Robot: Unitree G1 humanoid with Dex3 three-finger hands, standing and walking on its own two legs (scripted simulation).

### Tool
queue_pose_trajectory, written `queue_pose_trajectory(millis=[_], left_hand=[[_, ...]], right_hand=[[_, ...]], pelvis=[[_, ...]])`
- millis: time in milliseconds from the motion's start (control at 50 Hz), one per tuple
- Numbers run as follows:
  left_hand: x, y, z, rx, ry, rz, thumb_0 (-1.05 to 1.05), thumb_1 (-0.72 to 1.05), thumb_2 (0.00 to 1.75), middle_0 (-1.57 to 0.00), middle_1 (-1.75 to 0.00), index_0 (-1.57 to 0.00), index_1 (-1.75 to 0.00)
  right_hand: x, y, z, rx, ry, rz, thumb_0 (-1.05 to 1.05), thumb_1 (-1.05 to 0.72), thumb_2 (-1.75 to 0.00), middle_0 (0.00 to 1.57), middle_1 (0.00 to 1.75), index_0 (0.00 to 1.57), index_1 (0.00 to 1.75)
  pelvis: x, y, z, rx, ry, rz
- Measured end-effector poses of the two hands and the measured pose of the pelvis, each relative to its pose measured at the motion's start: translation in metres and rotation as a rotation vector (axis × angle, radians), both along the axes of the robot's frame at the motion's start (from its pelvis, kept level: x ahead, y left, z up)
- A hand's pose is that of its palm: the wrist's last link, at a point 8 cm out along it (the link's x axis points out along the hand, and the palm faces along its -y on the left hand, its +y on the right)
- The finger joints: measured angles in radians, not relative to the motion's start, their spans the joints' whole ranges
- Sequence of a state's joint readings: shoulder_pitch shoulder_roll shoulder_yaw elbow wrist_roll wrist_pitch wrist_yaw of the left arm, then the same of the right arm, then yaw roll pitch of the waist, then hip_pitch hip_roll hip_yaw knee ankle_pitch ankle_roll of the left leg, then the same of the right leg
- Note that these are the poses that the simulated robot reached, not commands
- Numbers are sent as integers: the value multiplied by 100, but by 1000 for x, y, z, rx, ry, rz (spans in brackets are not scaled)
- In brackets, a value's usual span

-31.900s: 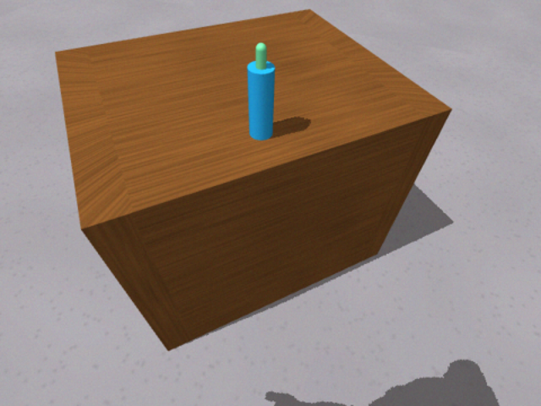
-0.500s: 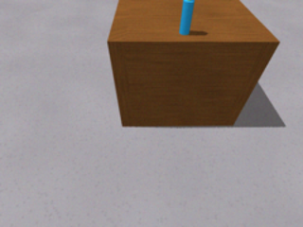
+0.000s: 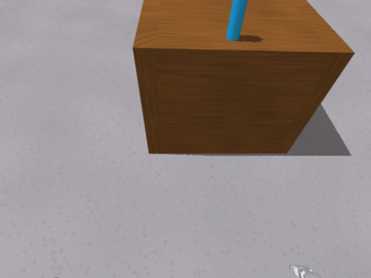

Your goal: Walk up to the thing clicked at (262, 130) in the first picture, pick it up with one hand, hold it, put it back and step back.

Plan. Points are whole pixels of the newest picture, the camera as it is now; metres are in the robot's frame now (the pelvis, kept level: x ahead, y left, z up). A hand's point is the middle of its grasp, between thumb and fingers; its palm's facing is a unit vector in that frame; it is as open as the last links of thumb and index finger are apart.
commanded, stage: step back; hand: right
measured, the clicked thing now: (237, 11) +1.05 -0.19 +0.09
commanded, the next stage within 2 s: stand in 0.08 s
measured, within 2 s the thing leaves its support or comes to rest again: neither
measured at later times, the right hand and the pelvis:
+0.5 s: hand out of the picture +0.08 -0.26 -0.14, palm faces +0.00 +0.94 -0.33, open 7.4 cm; pelvis -0.01 +0.00 +0.01, yaw +0 degrees
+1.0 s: hand out of the picture +0.05 -0.26 -0.15, palm faces -0.03 +0.95 -0.32, open 7.4 cm; pelvis -0.02 -0.01 +0.01, yaw +1 degrees
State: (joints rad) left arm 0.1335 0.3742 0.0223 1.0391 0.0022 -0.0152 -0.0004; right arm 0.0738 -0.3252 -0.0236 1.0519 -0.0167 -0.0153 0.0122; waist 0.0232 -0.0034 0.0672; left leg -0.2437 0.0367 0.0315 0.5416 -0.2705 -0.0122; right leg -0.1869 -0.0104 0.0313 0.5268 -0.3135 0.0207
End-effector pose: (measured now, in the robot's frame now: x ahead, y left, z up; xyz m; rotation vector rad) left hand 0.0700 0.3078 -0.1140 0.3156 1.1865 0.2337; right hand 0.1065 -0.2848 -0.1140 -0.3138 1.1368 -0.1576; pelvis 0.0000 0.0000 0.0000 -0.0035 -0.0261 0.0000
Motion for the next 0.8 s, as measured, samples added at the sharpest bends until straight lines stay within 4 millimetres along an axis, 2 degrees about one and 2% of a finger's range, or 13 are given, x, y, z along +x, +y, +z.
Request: queue_pose_trajectory(millis=[120,260,360,560,800], left_hand=[[24,-3,7,0,-40,-19,1,90,89,-20,-30,-20,-30],[29,-12,12,-19,-40,-37,1,90,89,-20,-30,-20,-30],[21,-16,11,-29,-19,-39,1,90,89,-20,-30,-20,-30],[-9,-16,9,-28,36,-18,1,90,89,-20,-30,-20,-30],[-32,-15,9,-22,68,-2,1,90,89,-20,-30,-20,-30]], right_hand=[[15,0,4,5,-33,-13,1,-91,-90,20,30,20,30],[6,-6,11,3,-27,-27,1,-91,-90,20,30,20,30],[-11,-11,11,-2,7,-41,1,-91,-90,20,30,20,30],[-44,-17,7,-3,72,-58,1,-91,-90,20,30,20,30],[-61,-16,3,5,100,-53,1,-91,-90,20,30,20,30]], pelvis=[[3,2,3,2,-7,-4],[0,1,10,5,-20,-2],[-4,-1,12,5,-23,-1],[-13,-4,14,4,-29,2],[-20,-6,14,2,-23,7]])
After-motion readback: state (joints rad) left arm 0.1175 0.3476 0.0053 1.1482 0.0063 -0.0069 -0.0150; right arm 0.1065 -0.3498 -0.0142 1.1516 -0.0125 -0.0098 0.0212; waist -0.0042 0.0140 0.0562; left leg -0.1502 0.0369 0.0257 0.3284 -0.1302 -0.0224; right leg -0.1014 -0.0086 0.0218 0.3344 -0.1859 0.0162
